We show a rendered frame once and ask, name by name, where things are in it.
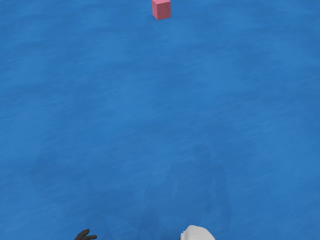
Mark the right robot thigh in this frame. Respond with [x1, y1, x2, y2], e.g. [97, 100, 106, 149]
[180, 226, 215, 240]

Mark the left robot hand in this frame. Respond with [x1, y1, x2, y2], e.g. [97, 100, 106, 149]
[74, 228, 97, 240]

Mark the carton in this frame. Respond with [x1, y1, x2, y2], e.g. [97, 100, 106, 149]
[152, 0, 171, 20]

